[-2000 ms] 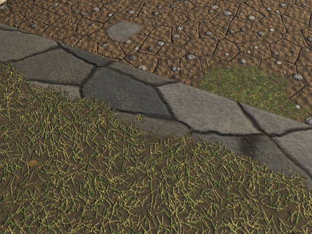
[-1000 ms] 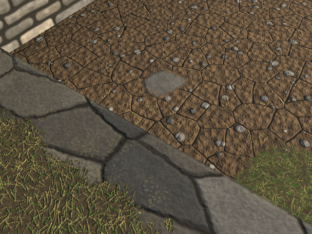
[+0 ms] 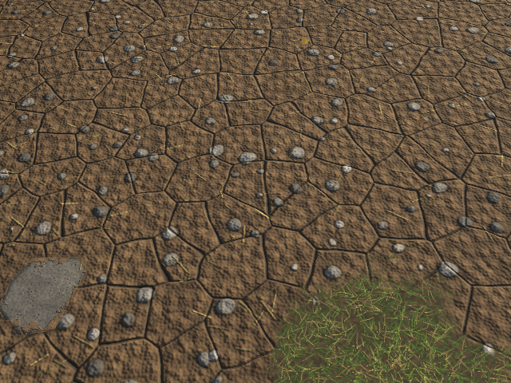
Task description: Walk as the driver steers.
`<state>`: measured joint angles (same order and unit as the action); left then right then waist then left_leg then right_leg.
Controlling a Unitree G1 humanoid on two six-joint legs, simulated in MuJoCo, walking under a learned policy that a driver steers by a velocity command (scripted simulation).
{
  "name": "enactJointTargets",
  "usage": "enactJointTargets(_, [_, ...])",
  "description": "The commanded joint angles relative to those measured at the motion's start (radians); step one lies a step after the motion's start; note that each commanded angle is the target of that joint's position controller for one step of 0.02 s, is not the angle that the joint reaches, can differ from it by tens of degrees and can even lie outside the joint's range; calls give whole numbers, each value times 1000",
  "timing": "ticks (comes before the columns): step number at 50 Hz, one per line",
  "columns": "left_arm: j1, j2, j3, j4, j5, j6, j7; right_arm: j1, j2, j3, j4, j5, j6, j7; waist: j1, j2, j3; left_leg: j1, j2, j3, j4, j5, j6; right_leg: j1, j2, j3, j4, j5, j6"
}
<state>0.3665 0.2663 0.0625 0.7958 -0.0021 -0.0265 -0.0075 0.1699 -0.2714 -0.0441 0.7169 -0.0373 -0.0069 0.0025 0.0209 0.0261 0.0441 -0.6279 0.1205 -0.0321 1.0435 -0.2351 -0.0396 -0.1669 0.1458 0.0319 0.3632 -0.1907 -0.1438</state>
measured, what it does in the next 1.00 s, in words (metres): goes down: left foot, then right foot 0.18 m lower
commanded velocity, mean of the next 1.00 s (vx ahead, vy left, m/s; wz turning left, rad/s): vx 0.50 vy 0.00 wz -0.29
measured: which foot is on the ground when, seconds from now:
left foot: up 0.00-0.26, down 0.28-0.88, up 0.90-1.00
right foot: down 0.00-0.28, up 0.30-0.86, down 0.88-1.00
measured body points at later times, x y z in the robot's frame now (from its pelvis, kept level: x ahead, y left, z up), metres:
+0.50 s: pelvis +0.25 +0.02 -0.01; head +0.26 +0.03 +0.44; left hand +0.44 +0.25 -0.12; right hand +0.18 -0.25 -0.13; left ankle +0.21 +0.11 -0.74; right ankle +0.23 -0.13 -0.67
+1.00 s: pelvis +0.52 -0.13 -0.20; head +0.56 -0.16 +0.25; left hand +0.65 +0.10 -0.33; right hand +0.45 -0.38 -0.35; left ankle +0.43 +0.05 -0.74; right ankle +0.52 -0.20 -0.92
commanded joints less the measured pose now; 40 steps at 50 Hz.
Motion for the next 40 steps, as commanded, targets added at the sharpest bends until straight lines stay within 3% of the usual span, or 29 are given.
enactJointTargets(1, [36,149,34,-56,-6,-20,4,-22,-77,-20,-59,-5,6,4,-5,-53,-4,-37,-25,23,-140,139,-8,6,-242,252,-141,370,-104])
enactJointTargets(4, [82,159,38,-50,-4,-14,9,-93,-49,-4,-79,-12,3,15,26,-89,-38,3,-75,38,-194,242,-2,40,-225,258,-102,445,-77])
enactJointTargets(6, [71,166,37,-54,0,-10,10,-122,-60,-3,-92,-4,-7,17,27,-106,-24,106,-110,46,-267,257,7,-23,-192,238,-95,486,-65])
enactJointTargets(7, [69,175,37,-65,28,-13,11,-58,-91,-15,-57,-4,-14,18,20,-125,-85,131,-112,42,-106,341,26,20,-239,269,-52,555,-80])
enactJointTargets(9, [67,176,36,-81,30,-8,19,-69,-129,-23,-70,-10,-29,17,12,-77,-57,30,-96,5,-95,227,44,111,-269,325,21,591,-108])
enactJointTargets(10, [52,179,36,-92,31,-6,23,-72,-127,-21,-74,-14,-38,18,7,-71,-43,29,-102,-2,-112,166,52,133,-275,342,61,632,-115])
enactJointTargets(11, [22,184,34,-111,21,0,22,-63,-107,-11,-83,-4,-41,21,-9,-52,-11,134,-155,41,-264,-18,44,59,-226,320,70,631,-95])
enactJointTargets(12, [-26,190,35,-120,24,6,21,43,-101,-14,-53,3,-42,17,-55,-82,-24,321,-193,61,-327,-86,50,-17,-196,318,145,716,-72])
enactJointTargets(13, [-64,192,34,-123,22,3,16,203,-132,-32,-22,2,-44,11,-147,-82,-79,480,-191,55,-395,-83,59,-49,-173,318,330,754,-52])
enactJointTargets(14, [-84,144,23,-133,6,-6,18,376,-178,-48,3,-7,-55,-2,-234,1,-166,684,-67,-74,-519,-117,105,-162,-125,261,632,559,-15])
enactJointTargets(15, [37,-12,-9,-131,20,-13,20,367,-214,-44,-15,-2,-55,-8,-119,171,-193,779,223,-389,-536,-21,156,-339,0,192,938,-364,16])
enactJointTargets(16, [194,54,-1,-126,16,-25,23,281,-233,-44,-45,16,-59,-10,-5,274,-199,761,328,-839,-724,159,260,-501,16,164,983,-376,32])
enactJointTargets(17, [107,133,17,-81,38,-9,29,218,-146,-36,-34,29,-67,-1,-7,59,-36,617,308,-744,-733,149,329,-552,-52,159,1027,-265,49])
enactJointTargets(18, [7,166,28,-85,41,3,23,180,-102,-23,-48,28,-75,11,-24,-34,26,519,254,-567,-712,220,350,-529,-69,153,1005,-206,60])
enactJointTargets(19, [-20,160,32,-87,34,15,16,175,-104,-21,-35,20,-83,20,-13,-27,48,464,205,-434,-719,306,334,-508,-86,150,968,-188,72])
enactJointTargets(21, [-38,126,21,-83,27,37,0,217,-120,-27,10,28,-96,24,-1,45,61,412,125,-285,-771,286,293,-464,-122,138,850,-142,86])
enactJointTargets(23, [-112,108,15,-95,38,37,-21,263,-139,-32,42,36,-97,15,-13,36,49,480,95,-206,-780,410,259,-505,-117,119,748,-60,87])
enactJointTargets(24, [-136,80,5,-92,48,38,-27,303,-152,-40,74,35,-90,7,-27,38,27,516,87,-157,-761,504,256,-520,-111,80,739,-32,91])
enactJointTargets(25, [-161,73,0,-94,47,37,-31,320,-146,-37,79,34,-84,5,-33,32,12,545,78,-118,-758,564,248,-534,-120,63,697,1,94])
enactJointTargets(26, [-182,87,8,-79,53,36,-29,359,-163,-41,94,13,-85,2,-60,52,-30,624,82,-102,-694,555,250,-577,-116,32,760,109,75])
enactJointTargets(28, [-248,83,8,-88,56,35,-33,401,-136,-28,109,20,-82,1,-77,67,-24,656,78,-103,-682,501,249,-654,-138,20,745,156,66])
enactJointTargets(29, [-389,105,19,-133,38,19,-27,458,-124,-25,137,15,-104,-2,-126,95,35,741,54,-107,-712,301,221,-796,-147,64,634,182,77])
enactJointTargets(30, [-461,100,17,-150,42,11,-28,491,-122,-25,158,9,-114,-4,-147,112,66,764,68,-144,-720,218,229,-844,-160,56,576,209,82])
enactJointTargets(31, [-500,98,10,-166,51,0,-33,468,-104,-20,170,18,-124,-10,-118,92,98,709,53,-113,-733,161,214,-794,-187,54,436,337,88])
enactJointTargets(32, [-521,81,5,-168,46,-5,-42,442,-119,-23,162,14,-134,-11,-121,64,108,599,34,-92,-748,73,214,-682,-168,-13,355,459,88])
enactJointTargets(34, [-467,42,-6,-135,38,-11,-64,358,-105,-14,151,18,-137,-7,-75,27,67,417,21,-52,-714,-30,199,-402,-190,-23,280,730,55])
enactJointTargets(36, [-412,43,-9,-91,21,-5,-68,314,-104,-9,153,20,-128,-5,-58,36,58,346,6,-12,-648,-71,175,-242,-196,-31,235,812,44])
enactJointTargets(39, [-453,52,-13,-69,28,-3,-43,411,-85,3,199,-14,-85,-22,-122,-4,91,536,6,-14,-449,-55,168,-301,-217,-45,97,708,68])
enactJointTargets(40, [-415,42,-16,-48,43,-9,-34,443,-74,8,220,-26,-68,-32,-125,-31,93,584,-16,-9,-336,-39,169,-274,-227,-39,10,695,75])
